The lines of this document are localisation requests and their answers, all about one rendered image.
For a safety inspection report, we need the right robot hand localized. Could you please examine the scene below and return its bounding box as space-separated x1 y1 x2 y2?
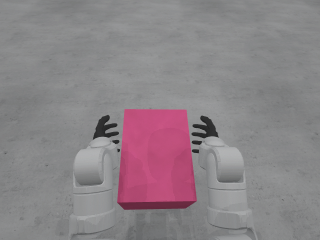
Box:
191 115 219 153

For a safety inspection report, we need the right robot forearm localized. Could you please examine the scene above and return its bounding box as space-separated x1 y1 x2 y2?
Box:
198 136 258 240

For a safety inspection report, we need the left robot hand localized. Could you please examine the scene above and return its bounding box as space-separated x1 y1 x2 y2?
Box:
93 115 120 152

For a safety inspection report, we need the carton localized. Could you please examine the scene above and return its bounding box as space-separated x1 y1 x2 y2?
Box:
117 109 197 210

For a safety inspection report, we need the left robot forearm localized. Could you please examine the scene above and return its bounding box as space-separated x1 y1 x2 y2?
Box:
68 137 120 240

